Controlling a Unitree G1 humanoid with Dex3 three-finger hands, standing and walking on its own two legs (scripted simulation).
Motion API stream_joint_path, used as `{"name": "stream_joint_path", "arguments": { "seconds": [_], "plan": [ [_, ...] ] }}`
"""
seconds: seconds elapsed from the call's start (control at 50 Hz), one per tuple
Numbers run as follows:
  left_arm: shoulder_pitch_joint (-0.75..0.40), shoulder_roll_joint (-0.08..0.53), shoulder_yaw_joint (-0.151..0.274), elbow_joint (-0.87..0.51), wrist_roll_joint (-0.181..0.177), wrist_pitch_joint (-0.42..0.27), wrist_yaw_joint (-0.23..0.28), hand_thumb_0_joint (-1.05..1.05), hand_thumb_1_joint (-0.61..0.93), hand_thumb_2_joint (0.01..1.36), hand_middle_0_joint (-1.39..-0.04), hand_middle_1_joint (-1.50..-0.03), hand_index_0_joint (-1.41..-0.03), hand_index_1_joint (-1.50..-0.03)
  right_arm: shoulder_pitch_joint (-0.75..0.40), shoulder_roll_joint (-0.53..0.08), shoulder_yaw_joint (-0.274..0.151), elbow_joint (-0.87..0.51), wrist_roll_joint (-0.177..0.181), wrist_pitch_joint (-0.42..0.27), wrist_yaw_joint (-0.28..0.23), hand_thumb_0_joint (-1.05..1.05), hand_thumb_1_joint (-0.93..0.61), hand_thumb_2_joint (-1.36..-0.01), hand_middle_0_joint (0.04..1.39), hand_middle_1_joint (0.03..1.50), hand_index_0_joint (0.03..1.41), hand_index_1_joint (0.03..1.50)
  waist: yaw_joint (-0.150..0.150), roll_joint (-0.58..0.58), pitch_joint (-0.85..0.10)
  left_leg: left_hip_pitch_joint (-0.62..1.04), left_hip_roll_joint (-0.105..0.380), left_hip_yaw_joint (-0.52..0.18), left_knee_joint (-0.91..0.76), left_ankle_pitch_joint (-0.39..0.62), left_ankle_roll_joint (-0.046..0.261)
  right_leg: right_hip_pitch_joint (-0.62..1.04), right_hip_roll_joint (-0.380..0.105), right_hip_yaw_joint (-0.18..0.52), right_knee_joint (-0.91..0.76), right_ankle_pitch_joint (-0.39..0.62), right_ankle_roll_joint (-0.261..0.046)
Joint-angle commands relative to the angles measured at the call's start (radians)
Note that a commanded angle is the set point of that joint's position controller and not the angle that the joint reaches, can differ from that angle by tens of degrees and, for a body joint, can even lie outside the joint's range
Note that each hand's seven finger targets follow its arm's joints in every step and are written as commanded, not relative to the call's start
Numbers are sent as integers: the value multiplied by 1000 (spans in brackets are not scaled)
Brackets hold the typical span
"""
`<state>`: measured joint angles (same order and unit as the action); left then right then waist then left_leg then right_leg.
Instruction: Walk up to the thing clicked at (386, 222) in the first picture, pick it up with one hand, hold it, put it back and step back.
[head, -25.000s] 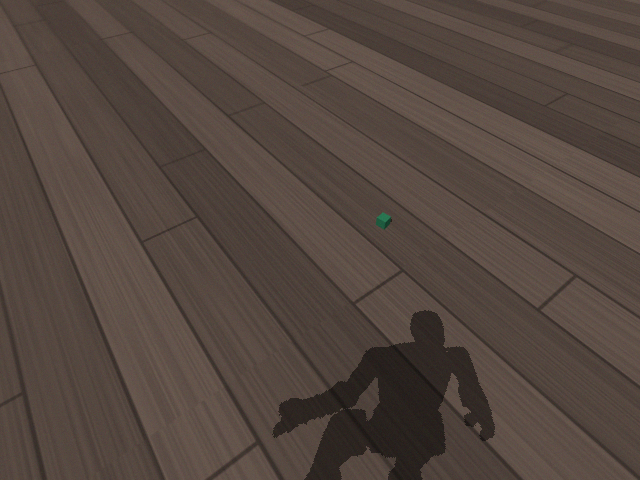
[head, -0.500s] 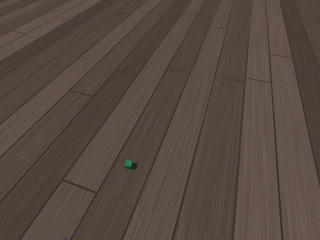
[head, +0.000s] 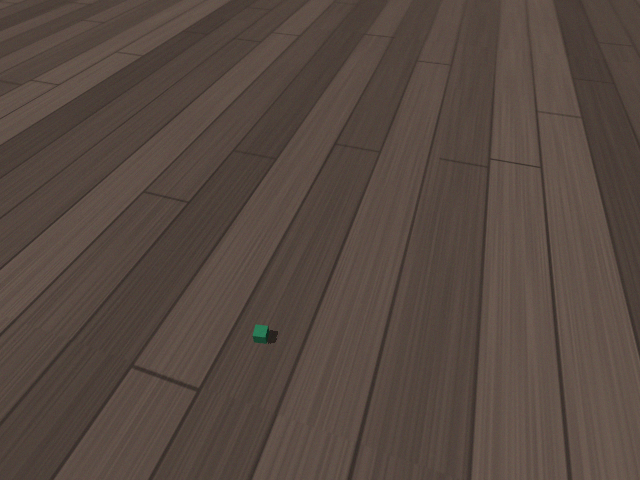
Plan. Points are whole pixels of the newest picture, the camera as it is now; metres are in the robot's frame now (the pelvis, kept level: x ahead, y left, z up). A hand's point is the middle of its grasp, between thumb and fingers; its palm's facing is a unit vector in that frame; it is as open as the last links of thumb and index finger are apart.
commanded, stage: stand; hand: left
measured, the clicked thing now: (261, 334) +0.74 +0.23 -0.76
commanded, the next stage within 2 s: walk up in 0.48 s
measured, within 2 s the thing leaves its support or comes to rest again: neither
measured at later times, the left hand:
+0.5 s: hand out of the picture +0.09 +0.25 -0.15, palm faces -0.04 -0.94 -0.35, open 7.3 cm
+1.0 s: hand out of the picture +0.18 +0.35 -0.16, palm faces -0.08 -0.93 -0.35, open 7.4 cm
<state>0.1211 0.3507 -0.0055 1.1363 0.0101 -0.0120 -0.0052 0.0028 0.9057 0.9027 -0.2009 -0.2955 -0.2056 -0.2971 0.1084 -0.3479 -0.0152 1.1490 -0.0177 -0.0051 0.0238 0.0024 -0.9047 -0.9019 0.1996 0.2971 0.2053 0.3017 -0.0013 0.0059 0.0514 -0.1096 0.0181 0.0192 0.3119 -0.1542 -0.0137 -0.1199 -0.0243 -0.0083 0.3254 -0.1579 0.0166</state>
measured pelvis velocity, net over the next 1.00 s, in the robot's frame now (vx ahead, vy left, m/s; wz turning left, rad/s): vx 0.13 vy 0.07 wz -0.04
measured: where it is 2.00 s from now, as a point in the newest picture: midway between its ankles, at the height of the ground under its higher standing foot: (314, 459)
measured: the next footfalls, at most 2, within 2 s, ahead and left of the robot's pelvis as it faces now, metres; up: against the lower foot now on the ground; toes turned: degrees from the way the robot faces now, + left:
left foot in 0.76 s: +0.17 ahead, +0.17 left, +0.00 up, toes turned +2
right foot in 1.24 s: +0.37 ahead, -0.08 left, +0.00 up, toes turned -6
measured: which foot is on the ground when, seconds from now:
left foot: down 0.00-0.54, up 0.56-0.74, down 0.76-1.00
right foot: down 0.00-0.78, up 0.80-1.00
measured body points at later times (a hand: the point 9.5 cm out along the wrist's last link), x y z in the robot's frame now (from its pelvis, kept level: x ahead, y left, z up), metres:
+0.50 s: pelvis +0.01 +0.00 +0.00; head +0.01 -0.01 +0.45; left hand +0.10 +0.30 -0.13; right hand +0.08 -0.30 -0.14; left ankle +0.01 +0.13 -0.75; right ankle +0.02 -0.13 -0.75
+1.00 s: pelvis +0.13 +0.07 -0.01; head +0.13 +0.10 +0.44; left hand +0.18 +0.40 -0.14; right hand +0.14 -0.25 -0.11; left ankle +0.13 +0.17 -0.75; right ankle +0.16 -0.08 -0.68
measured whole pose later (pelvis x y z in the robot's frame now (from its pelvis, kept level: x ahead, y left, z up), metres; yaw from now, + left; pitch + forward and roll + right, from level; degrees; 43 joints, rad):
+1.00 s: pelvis +0.13 +0.07 -0.01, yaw -2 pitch -4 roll +0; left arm 0.30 0.44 0.06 0.98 0.01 -0.02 -0.04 0.00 0.91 0.90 -0.20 -0.30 -0.20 -0.30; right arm 0.33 -0.37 -0.07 0.95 -0.03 -0.06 0.05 0.00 -0.90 -0.90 0.20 0.30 0.21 0.30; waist -0.02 -0.05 0.07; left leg -0.11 0.00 0.08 0.43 -0.25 0.04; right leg -0.45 0.00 0.07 0.98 -0.30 -0.02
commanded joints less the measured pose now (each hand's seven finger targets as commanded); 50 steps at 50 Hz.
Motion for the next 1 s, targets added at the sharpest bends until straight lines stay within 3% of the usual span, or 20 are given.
{"name": "stream_joint_path", "arguments": {
  "seconds": [0.0, 0.1, 0.44, 0.46, 0.48, 0.5, 0.52, 0.54, 0.58, 0.62, 0.64, 0.68, 0.72, 0.74, 0.76, 0.78, 0.8, 0.82, 0.88, 0.98],
  "plan": [
    [-56, 232, 44, -64, 3, -26, 9, 0, 900, 900, -200, -300, -200, -300, -49, -201, -36, -63, 2, -24, -15, 0, -900, -900, 200, 300, 200, 300, 0, -30, -43, 0, 104, -103, -71, -54, 29, -54, -105, 114, -92, -110, -34],
    [-48, 218, 38, -68, -2, -27, 9, 0, 900, 900, -200, -300, -200, -300, -49, -216, -35, -58, 4, -30, -20, 0, -900, -900, 200, 300, 200, 300, 3, 4, -83, 11, 113, -100, -52, 40, 28, -6, -107, 109, -59, 39, -36],
    [-48, 224, 31, -71, -1, -25, 13, 0, 900, 900, -200, -300, -200, -300, -38, -218, -24, -57, 9, -25, -24, 0, -900, -900, 200, 300, 200, 300, -3, -20, -79, 28, 118, -92, -39, 101, 25, -1, -107, 100, -54, 106, -35],
    [37, 289, 86, -101, 6, -33, -5, 0, 900, 900, -200, -300, -200, -300, 24, -283, -72, -109, -10, -31, -3, 0, -900, -900, 200, 300, 200, 300, 6, -14, -155, 31, 55, -50, 64, -346, 82, 29, -49, 102, -15, -335, -72],
    [78, 302, 98, -91, 18, -34, -10, 0, 900, 900, -200, -300, -200, -300, 26, -285, -81, -114, -20, -29, 6, 0, -900, -900, 200, 300, 200, 300, 25, -12, -84, -102, 53, -59, 105, -509, 88, 13, -86, 169, -23, -516, -102],
    [108, 315, 109, -89, 23, -34, -12, 0, 900, 900, -200, -300, -200, -300, -4, -274, -80, -133, -24, -26, 12, 0, -900, -900, 200, 300, 200, 300, 46, -35, -15, -225, 26, -35, 155, -530, 73, 18, -125, 248, -74, -616, -125],
    [112, 338, 124, -99, 28, -35, -13, 0, 900, 900, -200, -300, -200, -300, -30, -239, -79, -155, -24, -22, 17, 0, -900, -900, 200, 300, 200, 300, 57, -135, 42, -337, -5, 31, 303, -439, 53, 32, -212, 360, -165, -704, -168],
    [109, 352, 136, -120, 31, -42, -9, 0, 900, 900, -200, -300, -200, -300, -52, -235, -83, -180, -30, -21, 22, 0, -900, -900, 200, 300, 200, 300, 69, -170, 105, -452, 24, -7, 435, -353, 44, 48, -305, 457, -223, -677, -225],
    [128, 333, 140, -143, 31, -57, -7, 0, 900, 900, -200, -300, -200, -300, -73, -232, -86, -207, -25, -34, 26, 0, -900, -900, 200, 300, 200, 300, 82, -132, 133, -540, 75, -65, 423, -286, 44, 152, -312, 439, -192, -369, -267],
    [128, 324, 139, -161, 27, -59, -8, 0, 900, 900, -200, -300, -200, -300, -54, -225, -92, -225, -24, -41, 31, 0, -900, -900, 200, 300, 200, 300, 66, -144, 78, -477, 81, -72, 407, -301, 39, 161, -273, 357, -171, -242, -243],
    [105, 316, 136, -177, 23, -56, -13, 0, 900, 900, -200, -300, -200, -300, -26, -226, -99, -225, -25, -41, 39, 0, -900, -900, 200, 300, 200, 300, 50, -137, 47, -395, 70, -60, 392, -290, 36, 107, -239, 310, -169, -287, -222],
    [1, 328, 133, -228, 25, -54, -20, 0, 900, 900, -200, -300, -200, -300, 82, -229, -112, -214, -18, -44, 44, 0, -900, -900, 200, 300, 200, 300, -19, -194, 33, -198, 81, -43, 298, -217, 39, -62, -217, 228, -127, -294, -197],
    [-41, 298, 121, -253, 17, -43, -26, 0, 900, 900, -200, -300, -200, -300, 217, -236, -135, -175, -23, -45, 39, 0, -900, -900, 200, 300, 200, 300, -98, -131, 11, 71, 19, 39, 192, -47, 19, -272, -120, 98, 33, -335, -143],
    [-26, 254, 110, -269, 24, -38, -27, 0, 900, 900, -200, -300, -200, -300, 326, -265, -154, -146, -27, -48, 26, 0, -900, -900, 200, 300, 200, 300, -146, -13, -37, 261, 12, 9, 172, -44, 17, -404, -65, 61, 235, -343, -115],
    [54, 173, 87, -268, 19, -36, -28, 0, 900, 900, -200, -300, -200, -300, 401, -341, -176, -137, -36, -53, 14, 0, -900, -900, 200, 300, 200, 300, -169, 287, -68, 315, 139, -193, 3, -302, 52, -514, 73, -18, 564, -437, -95],
    [119, 172, 86, -259, 9, -33, -20, 0, 900, 900, -200, -300, -200, -300, 355, -401, -179, -182, -42, -63, 10, 0, -900, -900, 200, 300, 200, 300, -125, 313, -58, 211, 350, -633, -184, -627, 127, -586, 138, 85, 750, -423, -71],
    [130, 283, 109, -243, 8, -28, -12, 0, 900, 900, -200, -300, -200, -300, 215, -415, -175, -233, -22, -61, 10, 0, -900, -900, 200, 300, 200, 300, -71, 178, 5, 24, 389, -661, -210, -761, 189, -504, 54, 177, 784, -381, -82],
    [132, 301, 109, -243, 3, -30, -12, 0, 900, 900, -200, -300, -200, -300, 162, -404, -166, -253, -13, -61, 11, 0, -900, -900, 200, 300, 200, 300, -45, 161, 68, -54, 393, -627, -205, -736, 218, -488, 13, 167, 798, -331, -88],
    [239, 297, 111, -185, -5, -30, -23, 0, 900, 900, -200, -300, -200, -300, 120, -298, -129, -295, -3, -79, 3, 0, -900, -900, 200, 300, 200, 300, 6, 135, 69, -9, 257, -310, -140, -373, 145, -458, -20, 155, 726, -174, -65],
    [169, 266, 105, -238, 7, -25, -45, 0, 900, 900, -200, -300, -200, -300, 198, -298, -125, -304, 3, -91, 0, 0, -900, -900, 200, 300, 200, 300, -20, 101, 109, -24, 242, -173, -154, -180, 190, -443, -25, 111, 558, -89, -12]
  ]
}}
